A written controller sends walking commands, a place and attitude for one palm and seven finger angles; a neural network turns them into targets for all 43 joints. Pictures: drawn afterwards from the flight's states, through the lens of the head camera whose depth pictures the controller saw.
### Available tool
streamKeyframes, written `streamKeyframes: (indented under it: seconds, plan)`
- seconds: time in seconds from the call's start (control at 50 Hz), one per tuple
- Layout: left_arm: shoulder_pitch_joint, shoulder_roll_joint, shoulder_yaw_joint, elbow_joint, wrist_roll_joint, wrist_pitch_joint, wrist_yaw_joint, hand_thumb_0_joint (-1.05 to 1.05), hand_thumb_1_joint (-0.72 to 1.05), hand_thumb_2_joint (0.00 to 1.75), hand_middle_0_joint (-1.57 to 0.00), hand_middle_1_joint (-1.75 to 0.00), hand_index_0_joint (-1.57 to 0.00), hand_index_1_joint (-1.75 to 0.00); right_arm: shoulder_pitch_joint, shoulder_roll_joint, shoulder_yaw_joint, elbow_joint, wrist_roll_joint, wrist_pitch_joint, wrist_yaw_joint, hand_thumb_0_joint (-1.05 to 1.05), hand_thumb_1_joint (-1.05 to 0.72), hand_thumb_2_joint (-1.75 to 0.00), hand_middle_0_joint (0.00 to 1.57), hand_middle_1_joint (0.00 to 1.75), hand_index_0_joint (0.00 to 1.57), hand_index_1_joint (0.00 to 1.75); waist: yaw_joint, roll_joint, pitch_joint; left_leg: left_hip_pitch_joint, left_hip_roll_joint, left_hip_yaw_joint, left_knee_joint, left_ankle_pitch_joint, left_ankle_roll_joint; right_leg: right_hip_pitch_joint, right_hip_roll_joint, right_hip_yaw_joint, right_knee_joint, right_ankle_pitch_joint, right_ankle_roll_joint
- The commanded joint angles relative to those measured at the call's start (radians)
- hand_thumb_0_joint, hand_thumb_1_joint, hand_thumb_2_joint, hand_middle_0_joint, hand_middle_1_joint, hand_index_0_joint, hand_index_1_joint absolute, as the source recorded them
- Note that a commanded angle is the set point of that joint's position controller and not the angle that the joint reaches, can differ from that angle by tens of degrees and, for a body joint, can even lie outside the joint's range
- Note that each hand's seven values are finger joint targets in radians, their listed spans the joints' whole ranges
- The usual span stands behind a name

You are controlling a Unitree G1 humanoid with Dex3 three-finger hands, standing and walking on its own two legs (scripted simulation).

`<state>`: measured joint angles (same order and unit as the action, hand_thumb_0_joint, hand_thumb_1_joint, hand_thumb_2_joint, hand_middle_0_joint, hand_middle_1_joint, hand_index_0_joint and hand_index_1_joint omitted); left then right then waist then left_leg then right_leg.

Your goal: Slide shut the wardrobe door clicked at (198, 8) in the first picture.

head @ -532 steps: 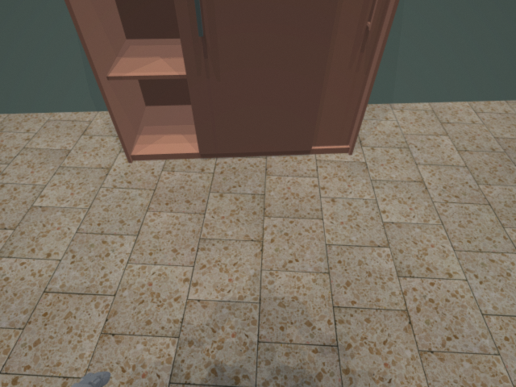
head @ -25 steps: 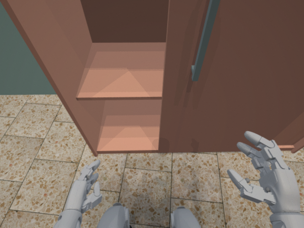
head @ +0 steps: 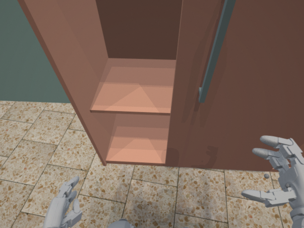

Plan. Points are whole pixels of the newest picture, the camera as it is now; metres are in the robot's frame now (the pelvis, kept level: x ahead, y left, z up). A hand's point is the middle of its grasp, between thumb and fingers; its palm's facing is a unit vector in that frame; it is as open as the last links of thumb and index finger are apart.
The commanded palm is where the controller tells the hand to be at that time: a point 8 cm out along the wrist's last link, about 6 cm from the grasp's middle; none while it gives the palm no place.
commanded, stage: raise the hand with hooked fingers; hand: right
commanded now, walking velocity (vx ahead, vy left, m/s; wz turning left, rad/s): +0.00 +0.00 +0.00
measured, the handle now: (212, 54) +0.54 -0.14 +0.18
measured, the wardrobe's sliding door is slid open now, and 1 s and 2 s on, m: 0.40 0.40 0.40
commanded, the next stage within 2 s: move the hooked fingers beside the handle in 0.96 s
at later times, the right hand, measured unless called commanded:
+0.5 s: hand (293, 143) +0.29 -0.27 +0.14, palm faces +0.09 +0.99 -0.07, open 14.0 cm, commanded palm +0.26 -0.32 +0.14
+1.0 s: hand (291, 144) +0.28 -0.27 +0.14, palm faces +0.08 +1.00 -0.06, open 14.0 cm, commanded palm +0.25 -0.32 +0.14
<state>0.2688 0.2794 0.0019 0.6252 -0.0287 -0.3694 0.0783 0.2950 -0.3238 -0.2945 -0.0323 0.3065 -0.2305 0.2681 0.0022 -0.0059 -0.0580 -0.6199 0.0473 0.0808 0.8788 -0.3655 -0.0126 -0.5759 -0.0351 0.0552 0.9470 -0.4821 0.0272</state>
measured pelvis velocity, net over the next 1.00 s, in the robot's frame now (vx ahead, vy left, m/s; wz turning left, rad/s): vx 0.01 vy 0.00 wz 0.00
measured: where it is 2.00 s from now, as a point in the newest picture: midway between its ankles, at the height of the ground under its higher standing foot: outside the picture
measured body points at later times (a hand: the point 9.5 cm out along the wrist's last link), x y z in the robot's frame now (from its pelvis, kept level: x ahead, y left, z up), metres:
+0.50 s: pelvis +0.02 +0.00 +0.03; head +0.03 +0.01 +0.47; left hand +0.19 +0.24 -0.05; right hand +0.28 -0.33 +0.14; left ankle +0.05 +0.13 -0.69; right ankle +0.00 -0.13 -0.69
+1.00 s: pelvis +0.01 +0.00 +0.03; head +0.02 +0.00 +0.48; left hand +0.18 +0.24 -0.04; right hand +0.27 -0.32 +0.14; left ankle +0.05 +0.13 -0.69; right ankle +0.00 -0.13 -0.69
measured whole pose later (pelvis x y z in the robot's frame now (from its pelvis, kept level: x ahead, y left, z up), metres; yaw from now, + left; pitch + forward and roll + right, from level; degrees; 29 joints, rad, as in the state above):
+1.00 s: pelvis +0.01 +0.00 +0.03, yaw +0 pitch +2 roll +2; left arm 0.26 0.27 -0.05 0.64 -0.04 -0.32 0.10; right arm 0.02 -0.41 -0.43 0.22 0.34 -0.09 0.42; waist -0.03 -0.03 -0.03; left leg -0.41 0.03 0.08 0.67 -0.29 -0.01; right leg -0.36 -0.04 0.04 0.73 -0.40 0.03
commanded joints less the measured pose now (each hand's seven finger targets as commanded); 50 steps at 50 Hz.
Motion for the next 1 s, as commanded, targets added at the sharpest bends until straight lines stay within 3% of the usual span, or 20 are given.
streamKeyframes:
  seconds: [0.0,0.14,0.22,0.26,0.44,0.5,0.64,0.66,0.82,0.84,0.86,0.98]
  plan:
    - [-0.061,0.127,0.025,-0.145,-0.006,-0.050,0.009,0.00,0.90,0.90,-0.20,-0.30,-0.20,-0.30,-0.161,-0.192,-0.121,-0.177,0.033,-0.051,0.024,0.00,0.45,-0.32,0.30,1.17,0.30,1.17,-0.013,-0.092,-0.148,0.224,-0.066,-0.008,-0.147,0.135,0.020,0.038,0.052,-0.009,-0.231,0.249,-0.020]
    - [-0.070,0.131,0.011,-0.138,-0.004,-0.032,0.021,0.00,0.90,0.90,-0.20,-0.30,-0.20,-0.30,-0.279,-0.247,-0.166,-0.116,0.053,0.004,0.084,0.00,0.50,-0.30,0.30,1.20,0.30,1.20,-0.015,-0.080,-0.167,0.301,-0.071,-0.011,-0.193,0.221,0.020,0.105,0.054,-0.016,-0.262,0.314,-0.026]
    - [-0.082,0.132,0.004,-0.131,-0.008,-0.021,0.028,0.00,0.90,0.90,-0.20,-0.30,-0.20,-0.30,-0.353,-0.266,-0.184,-0.035,0.064,0.037,0.118,0.00,0.50,-0.30,0.30,1.20,0.30,1.20,-0.013,-0.035,-0.139,0.319,-0.068,-0.014,-0.219,0.227,0.017,0.108,0.051,-0.015,-0.288,0.307,-0.025]
    - [-0.089,0.129,0.001,-0.131,-0.010,-0.021,0.031,0.00,0.90,0.90,-0.20,-0.30,-0.20,-0.30,-0.403,-0.290,-0.193,-0.039,0.064,0.044,0.130,0.00,0.50,-0.30,0.30,1.20,0.30,1.20,-0.018,-0.082,-0.153,0.337,-0.064,-0.023,-0.234,0.229,0.020,0.131,0.054,-0.021,-0.293,0.312,-0.025]
    - [-0.095,0.140,-0.001,-0.128,-0.014,-0.008,0.042,0.00,0.90,0.90,-0.20,-0.30,-0.20,-0.30,-0.506,-0.370,-0.256,0.054,0.068,0.084,0.160,0.00,0.50,-0.30,0.30,1.20,0.30,1.20,-0.031,-0.056,-0.159,0.393,-0.065,-0.032,-0.274,0.252,0.021,0.161,0.055,-0.026,-0.329,0.330,-0.029]
    - [-0.091,0.136,0.003,-0.136,-0.020,-0.006,0.036,0.00,0.90,0.90,-0.20,-0.30,-0.20,-0.30,-0.465,-0.313,-0.210,0.086,0.072,0.100,0.175,0.00,0.50,-0.30,0.30,1.20,0.30,1.20,-0.029,-0.053,-0.141,0.381,-0.064,-0.025,-0.276,0.264,0.020,0.163,0.055,-0.028,-0.340,0.330,-0.027]
    - [-0.083,0.142,0.014,-0.141,-0.010,-0.004,0.032,0.00,0.90,0.90,-0.20,-0.30,-0.20,-0.30,-0.476,-0.365,-0.267,0.034,0.067,0.082,0.150,0.00,0.50,-0.30,0.30,1.20,0.30,1.20,-0.038,-0.042,-0.183,0.401,-0.068,-0.030,-0.268,0.291,0.020,0.175,0.056,-0.032,-0.333,0.361,-0.028]
    - [-0.086,0.138,0.011,-0.142,-0.011,-0.005,0.030,0.00,0.90,0.90,-0.20,-0.30,-0.20,-0.30,-0.482,-0.356,-0.255,0.027,0.061,0.077,0.143,0.00,0.50,-0.30,0.30,1.20,0.30,1.20,-0.035,-0.074,-0.172,0.393,-0.065,-0.031,-0.271,0.283,0.021,0.172,0.056,-0.033,-0.339,0.353,-0.026]
    - [-0.088,0.135,0.008,-0.139,-0.012,-0.005,0.035,0.00,0.90,0.90,-0.20,-0.30,-0.20,-0.30,-0.493,-0.340,-0.233,0.032,0.052,0.067,0.141,0.00,0.50,-0.30,0.30,1.20,0.30,1.20,-0.023,-0.096,-0.149,0.380,-0.069,-0.029,-0.286,0.237,0.021,0.174,0.055,-0.032,-0.352,0.305,-0.025]
    - [-0.087,0.137,0.009,-0.138,-0.009,-0.006,0.036,0.00,0.90,0.90,-0.20,-0.30,-0.20,-0.30,-0.494,-0.351,-0.245,0.023,0.051,0.064,0.138,0.00,0.50,-0.30,0.30,1.20,0.30,1.20,-0.025,-0.071,-0.163,0.393,-0.071,-0.031,-0.285,0.248,0.023,0.178,0.056,-0.032,-0.346,0.318,-0.028]
    - [-0.089,0.135,0.008,-0.139,-0.010,-0.008,0.036,0.00,0.90,0.90,-0.20,-0.30,-0.20,-0.30,-0.497,-0.350,-0.242,0.019,0.052,0.067,0.141,0.00,0.50,-0.30,0.30,1.20,0.30,1.20,-0.025,-0.089,-0.172,0.394,-0.068,-0.031,-0.283,0.255,0.021,0.180,0.056,-0.032,-0.348,0.321,-0.027]
    - [-0.091,0.134,0.004,-0.138,-0.013,-0.009,0.037,0.00,0.90,0.90,-0.20,-0.30,-0.20,-0.30,-0.497,-0.331,-0.229,0.043,0.055,0.074,0.144,0.00,0.50,-0.30,0.30,1.20,0.30,1.20,-0.022,-0.063,-0.143,0.380,-0.073,-0.019,-0.291,0.231,0.021,0.173,0.054,-0.025,-0.361,0.300,-0.024]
